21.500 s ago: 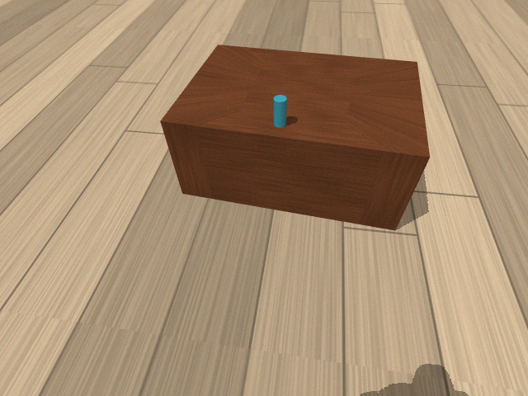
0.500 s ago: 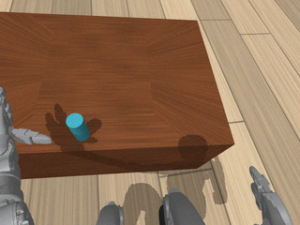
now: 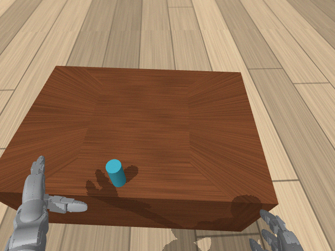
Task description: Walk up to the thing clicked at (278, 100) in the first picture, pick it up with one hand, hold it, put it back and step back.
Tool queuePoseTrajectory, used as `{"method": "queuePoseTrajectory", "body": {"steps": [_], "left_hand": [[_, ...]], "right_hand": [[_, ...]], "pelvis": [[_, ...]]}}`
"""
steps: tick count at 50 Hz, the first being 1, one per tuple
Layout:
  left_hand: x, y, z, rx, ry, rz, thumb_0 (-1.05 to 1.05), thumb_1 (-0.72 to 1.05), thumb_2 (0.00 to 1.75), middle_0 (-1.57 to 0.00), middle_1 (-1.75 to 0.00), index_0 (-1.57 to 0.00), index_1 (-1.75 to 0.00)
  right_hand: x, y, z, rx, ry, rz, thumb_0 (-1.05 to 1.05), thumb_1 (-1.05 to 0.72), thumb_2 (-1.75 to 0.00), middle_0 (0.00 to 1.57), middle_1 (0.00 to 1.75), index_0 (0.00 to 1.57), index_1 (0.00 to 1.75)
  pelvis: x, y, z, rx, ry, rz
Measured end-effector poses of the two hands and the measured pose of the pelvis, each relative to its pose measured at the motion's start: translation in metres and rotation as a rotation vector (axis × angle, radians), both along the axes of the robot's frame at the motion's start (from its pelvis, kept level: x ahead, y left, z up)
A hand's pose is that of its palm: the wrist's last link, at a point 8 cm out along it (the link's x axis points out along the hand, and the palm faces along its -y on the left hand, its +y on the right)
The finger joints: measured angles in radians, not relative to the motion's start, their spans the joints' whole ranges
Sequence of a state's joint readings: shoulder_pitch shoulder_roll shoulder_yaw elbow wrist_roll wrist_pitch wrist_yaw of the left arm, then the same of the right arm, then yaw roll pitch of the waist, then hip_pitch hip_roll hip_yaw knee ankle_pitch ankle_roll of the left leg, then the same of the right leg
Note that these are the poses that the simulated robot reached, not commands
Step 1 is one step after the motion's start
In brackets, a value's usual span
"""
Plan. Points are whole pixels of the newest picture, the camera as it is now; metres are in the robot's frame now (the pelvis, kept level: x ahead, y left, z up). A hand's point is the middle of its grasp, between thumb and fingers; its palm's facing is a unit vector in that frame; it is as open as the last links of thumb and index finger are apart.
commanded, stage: home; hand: left
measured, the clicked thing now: (116, 173) +0.42 +0.20 -0.22
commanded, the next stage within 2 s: none
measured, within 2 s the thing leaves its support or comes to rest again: neither
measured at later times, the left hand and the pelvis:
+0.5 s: hand out of the picture +0.16 +0.16 -0.06, palm faces +0.12 -0.97 -0.23, open 17.5 cm; pelvis -0.01 -0.02 +0.00, yaw +1 degrees
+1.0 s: hand (102, 249) +0.17 +0.16 -0.06, palm faces +0.13 -0.96 -0.24, open 17.4 cm; pelvis +0.00 -0.02 +0.00, yaw +0 degrees
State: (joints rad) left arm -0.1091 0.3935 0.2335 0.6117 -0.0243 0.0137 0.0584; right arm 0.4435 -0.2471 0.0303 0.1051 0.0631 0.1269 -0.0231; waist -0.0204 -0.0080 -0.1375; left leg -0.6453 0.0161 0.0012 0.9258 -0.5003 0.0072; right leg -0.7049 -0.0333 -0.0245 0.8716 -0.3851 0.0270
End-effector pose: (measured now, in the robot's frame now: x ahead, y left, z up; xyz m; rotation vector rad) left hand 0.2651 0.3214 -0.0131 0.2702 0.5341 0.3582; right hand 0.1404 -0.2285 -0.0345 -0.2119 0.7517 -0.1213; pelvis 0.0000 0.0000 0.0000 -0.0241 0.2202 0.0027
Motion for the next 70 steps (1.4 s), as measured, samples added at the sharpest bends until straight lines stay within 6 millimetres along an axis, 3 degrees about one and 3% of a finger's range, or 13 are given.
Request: {"method": "queuePoseTrajectory", "body": {"steps": [8,15,20,35,70], "left_hand": [[-0.053,-0.065,-0.014,-0.098,0.025,-0.083,-0.01,-0.51,0.08,-0.06,-0.06,-0.06,-0.07],[-0.108,-0.099,-0.018,-0.145,0.1,-0.108,-0.01,-0.54,0.06,-0.06,-0.05,-0.06,-0.06],[-0.128,-0.113,-0.023,-0.157,0.138,-0.113,-0.01,-0.54,0.06,-0.06,-0.05,-0.06,-0.06],[-0.126,-0.121,-0.017,-0.131,0.09,-0.13,-0.01,-0.52,0.07,-0.05,-0.05,-0.06,-0.06],[-0.109,-0.099,-0.019,-0.137,0.09,-0.126,-0.01,-0.52,0.07,-0.05,-0.06,-0.06,-0.06]], "right_hand": [[0.014,-0.001,0.004,-0.003,-0.045,-0.007,0.01,-0.78,-0.83,0.19,0.28,0.19,0.28],[0.018,-0.003,0.001,0.021,-0.078,-0.02,0.01,-0.84,-0.86,0.2,0.29,0.19,0.29],[0.016,-0.01,0.0,0.013,-0.09,-0.024,0.01,-0.87,-0.88,0.2,0.3,0.2,0.3],[-0.003,-0.018,-0.002,0.008,-0.089,-0.049,0.01,-0.9,-0.89,0.2,0.3,0.2,0.3],[0.019,0.002,0.002,-0.002,-0.104,-0.036,0.01,-0.9,-0.9,0.2,0.3,0.2,0.3]], "pelvis": [[0.003,-0.006,0.004,0.009,-0.041,0.0],[0.005,-0.012,0.004,0.017,-0.059,0.006],[0.0,-0.017,0.001,0.027,-0.068,0.01],[-0.009,-0.024,-0.001,0.036,-0.069,0.003],[0.008,-0.005,-0.003,0.017,-0.047,0.0]]}}
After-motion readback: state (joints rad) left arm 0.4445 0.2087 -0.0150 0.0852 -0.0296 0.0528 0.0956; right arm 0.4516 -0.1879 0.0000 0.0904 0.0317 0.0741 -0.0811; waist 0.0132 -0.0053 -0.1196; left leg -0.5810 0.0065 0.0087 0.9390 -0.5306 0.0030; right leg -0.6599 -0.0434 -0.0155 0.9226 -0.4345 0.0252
